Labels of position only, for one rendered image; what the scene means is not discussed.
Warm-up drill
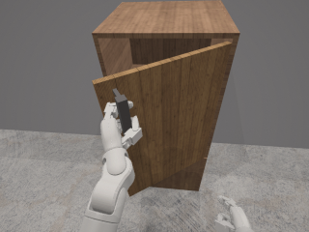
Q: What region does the handle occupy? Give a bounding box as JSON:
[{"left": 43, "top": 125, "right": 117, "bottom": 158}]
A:
[{"left": 112, "top": 88, "right": 132, "bottom": 136}]

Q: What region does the robot right hand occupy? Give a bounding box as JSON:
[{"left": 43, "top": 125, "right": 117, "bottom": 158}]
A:
[{"left": 214, "top": 195, "right": 251, "bottom": 232}]

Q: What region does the cupboard door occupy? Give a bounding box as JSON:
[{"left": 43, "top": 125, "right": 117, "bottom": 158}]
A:
[{"left": 92, "top": 41, "right": 232, "bottom": 197}]

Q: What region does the robot left hand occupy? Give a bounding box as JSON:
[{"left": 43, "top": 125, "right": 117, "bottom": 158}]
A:
[{"left": 100, "top": 101, "right": 143, "bottom": 153}]

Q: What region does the robot left forearm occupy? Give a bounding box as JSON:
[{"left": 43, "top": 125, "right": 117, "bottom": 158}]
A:
[{"left": 79, "top": 148, "right": 135, "bottom": 232}]

